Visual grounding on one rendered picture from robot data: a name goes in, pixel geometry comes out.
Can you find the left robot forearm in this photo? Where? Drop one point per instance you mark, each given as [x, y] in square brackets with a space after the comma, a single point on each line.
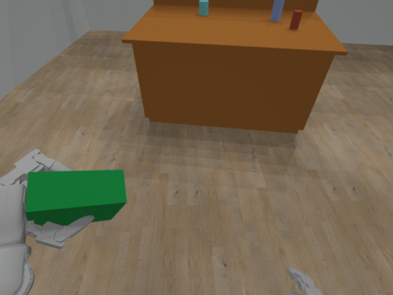
[16, 273]

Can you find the robot left hand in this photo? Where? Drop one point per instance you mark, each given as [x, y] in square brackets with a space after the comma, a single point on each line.
[14, 226]

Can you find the robot right hand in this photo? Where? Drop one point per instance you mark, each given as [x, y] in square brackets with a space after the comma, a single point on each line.
[304, 282]

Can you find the sponge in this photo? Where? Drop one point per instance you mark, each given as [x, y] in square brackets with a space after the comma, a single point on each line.
[63, 197]

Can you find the table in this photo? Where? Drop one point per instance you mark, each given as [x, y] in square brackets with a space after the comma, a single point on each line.
[233, 68]

